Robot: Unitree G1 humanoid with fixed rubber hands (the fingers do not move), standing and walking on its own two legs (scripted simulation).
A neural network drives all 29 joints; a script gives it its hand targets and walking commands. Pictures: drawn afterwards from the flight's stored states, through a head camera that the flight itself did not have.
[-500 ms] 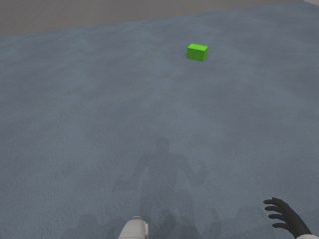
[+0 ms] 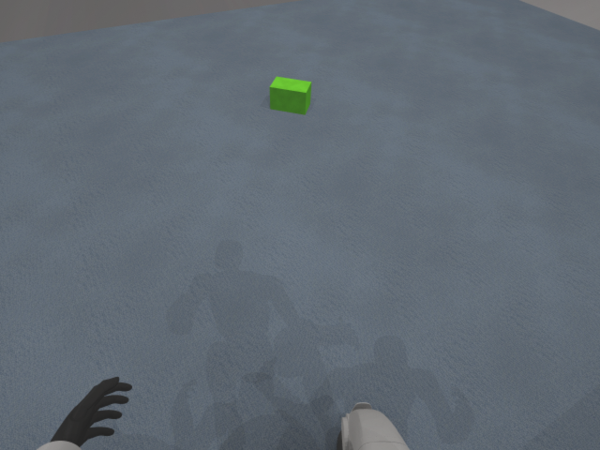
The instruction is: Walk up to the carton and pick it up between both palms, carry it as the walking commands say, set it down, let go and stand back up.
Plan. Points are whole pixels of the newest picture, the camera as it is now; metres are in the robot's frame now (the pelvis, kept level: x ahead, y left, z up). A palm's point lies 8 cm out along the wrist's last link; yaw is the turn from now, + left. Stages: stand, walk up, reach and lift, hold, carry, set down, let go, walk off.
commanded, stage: walk up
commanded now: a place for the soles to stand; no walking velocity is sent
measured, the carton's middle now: (290, 95) +2.21 -0.04 -0.70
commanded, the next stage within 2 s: none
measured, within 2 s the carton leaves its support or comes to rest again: neither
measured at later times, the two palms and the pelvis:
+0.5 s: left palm (85, 297) +0.37 +0.35 -0.05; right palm (449, 230) +0.50 -0.30 -0.05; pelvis +0.33 +0.00 -0.01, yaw +2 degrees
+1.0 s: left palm (170, 126) +0.85 +0.30 -0.04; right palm (439, 200) +0.60 -0.31 -0.06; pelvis +0.63 +0.04 -0.01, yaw -5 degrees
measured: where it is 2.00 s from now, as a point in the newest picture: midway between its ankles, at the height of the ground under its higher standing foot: (278, 228)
